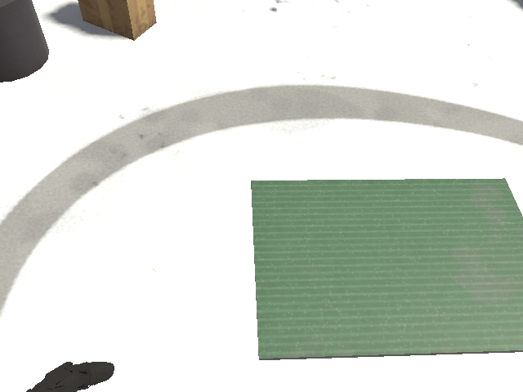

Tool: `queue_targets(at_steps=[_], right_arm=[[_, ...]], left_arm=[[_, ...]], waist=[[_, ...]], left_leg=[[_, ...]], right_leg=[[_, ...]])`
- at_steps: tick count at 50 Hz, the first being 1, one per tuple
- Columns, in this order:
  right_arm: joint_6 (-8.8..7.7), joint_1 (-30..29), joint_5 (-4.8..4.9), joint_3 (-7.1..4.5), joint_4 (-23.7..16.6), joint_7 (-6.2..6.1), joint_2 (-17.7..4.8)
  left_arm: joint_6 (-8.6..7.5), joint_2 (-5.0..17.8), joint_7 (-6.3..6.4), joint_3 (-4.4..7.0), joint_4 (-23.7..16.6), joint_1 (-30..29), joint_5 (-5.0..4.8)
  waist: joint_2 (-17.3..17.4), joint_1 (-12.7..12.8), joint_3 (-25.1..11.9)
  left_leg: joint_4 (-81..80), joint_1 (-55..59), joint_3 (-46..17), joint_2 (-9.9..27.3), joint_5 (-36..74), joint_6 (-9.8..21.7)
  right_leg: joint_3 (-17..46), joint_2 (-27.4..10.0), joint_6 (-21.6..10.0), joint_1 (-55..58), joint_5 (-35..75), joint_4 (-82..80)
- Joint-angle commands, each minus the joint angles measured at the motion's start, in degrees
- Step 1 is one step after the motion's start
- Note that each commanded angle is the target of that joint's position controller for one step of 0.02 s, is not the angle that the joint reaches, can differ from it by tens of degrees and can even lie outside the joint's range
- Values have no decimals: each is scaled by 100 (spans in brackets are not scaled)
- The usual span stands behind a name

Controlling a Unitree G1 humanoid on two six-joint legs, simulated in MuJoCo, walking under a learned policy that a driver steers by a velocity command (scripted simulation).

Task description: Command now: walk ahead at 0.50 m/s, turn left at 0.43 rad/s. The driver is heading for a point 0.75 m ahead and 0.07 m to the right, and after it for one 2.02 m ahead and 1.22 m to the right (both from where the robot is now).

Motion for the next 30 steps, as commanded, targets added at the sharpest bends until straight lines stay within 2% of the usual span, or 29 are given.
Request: queue_targets(at_steps=[1, 3, 5, 6, 7, 8, 9, 10, 11, 12, 13, 14, 15, 17, 19, 22, 24, 27, 30], right_arm=[[-41, 157, 27, -230, -265, -57, -900], [-19, 299, 10, -217, -202, -57, -858], [4, 260, -21, -238, -205, -56, -907], [16, 168, -21, -232, -234, -52, -889], [6, 96, -35, -184, -290, -39, -743], [-16, 31, -113, -84, -428, -32, -526], [-89, 898, 20, 19, -436, -39, -198], [-133, 770, 51, -21, -377, -38, -605], [-144, 111, 62, -100, -478, -20, -895], [-152, -318, 2, -73, -593, -18, -819], [-171, -567, -90, -76, -680, -1, -741], [-168, -544, -106, -91, -697, 18, -676], [-152, -450, -83, -77, -682, 33, -584], [-118, -446, -84, -36, -675, 41, -422], [-121, -805, -110, 26, -783, 38, -304], [-155, -1320, -93, 87, -854, 76, -189], [-175, -1641, -57, 89, -911, 114, -208], [-207, -2048, -7, 66, -1065, 185, -277], [-248, -1995, -12, 9, -1126, 246, -422]], left_arm=[[-140, 351, -101, 55, -435, -576, -72], [-194, 464, -169, 92, -481, -657, -74], [-238, 572, -195, 141, -471, -493, -79], [-260, 623, -183, 184, -389, -162, -68], [-286, 791, -152, 270, -257, 411, -10], [-295, 1103, -119, 353, -161, 1328, 58], [-227, 1558, -148, 491, 118, 1953, 70], [-197, 1051, -184, 376, 157, 2053, -122], [-160, 751, -163, 280, 116, 1755, -138], [-107, 670, -150, 225, 54, 1457, -60], [-81, 555, -160, 176, 73, 1257, -33], [-91, 479, -157, 131, 74, 1159, 7], [-96, 441, -165, 116, 98, 1128, 1], [-113, 540, -156, 132, 201, 1189, -62], [-89, 740, -115, 184, 300, 1256, -92], [-29, 861, -85, 202, 444, 1421, -135], [2, 909, -87, 201, 557, 1608, -167], [68, 956, -92, 204, 726, 1877, -200], [157, 1082, -53, 247, 820, 1874, -211]], waist=[[734, -119, -227], [751, -140, -178], [876, -9, -158], [913, 202, -244], [850, 482, -619], [324, 886, -1392], [-1513, 643, -2011], [-1285, 797, -1737], [-647, 911, -918], [-185, 816, -557], [-53, 699, -202], [-218, 545, -174], [-354, 465, -190], [-407, 406, -209], [-293, 467, -143], [-262, 646, -87], [-262, 777, -25], [-285, 892, 104], [-355, 715, 100]], left_leg=[[-474, -233, -895, 1289, 935, 782], [-192, 193, -1171, 1481, 912, 736], [89, 475, -1382, 1615, 1241, 647], [373, 509, -1347, 1523, 1726, 560], [1043, 381, -1153, 1237, 2337, 408], [2544, -302, -724, 895, 1681, 195], [4513, -2415, -71, 16, -956, -265], [5240, -3317, -305, 239, -1933, -312], [5461, -3611, -290, 491, -1456, -306], [5314, -3500, -34, 732, -1026, -305], [4919, -3423, 84, 907, -734, -322], [4632, -3127, 127, 1070, -533, -338], [4420, -2919, 205, 1113, -466, -374], [3974, -2830, 369, 1164, -403, -456], [3282, -2880, 481, 1212, 6, -546], [2184, -2600, 605, 1144, 961, -572], [1647, -2366, 683, 1033, 1381, -575], [1209, -2304, 701, 938, 1383, -472], [864, -2008, 749, 840, 877, -234]], right_leg=[[-297, 322, -7, 863, 616, -685], [-255, 333, -157, 845, 335, -970], [-324, 370, -355, 1069, -169, -1155], [-447, 450, -493, 1519, -230, -1384], [-375, 346, -709, 2433, -159, -1414], [520, -514, -1118, 3870, -55, -1262], [2995, -1651, -2139, 5764, -1098, -1643], [3866, -1823, -2156, 5761, -2365, -2128], [3087, -1591, -1900, 5100, -2479, -2214], [2410, -1341, -1739, 4432, -2006, -2288], [1965, -1110, -1703, 3874, -1419, -2445], [1639, -943, -1632, 3536, -955, -2553], [1414, -815, -1620, 3358, -648, -2654], [1048, -763, -1688, 3182, -90, -2794], [742, -758, -1718, 3115, 291, -2925], [289, -606, -1565, 3075, 383, -2981], [139, -579, -1493, 3108, 320, -2932], [224, -784, -1437, 3448, 261, -2782], [282, -974, -1302, 3840, 785, -2412]])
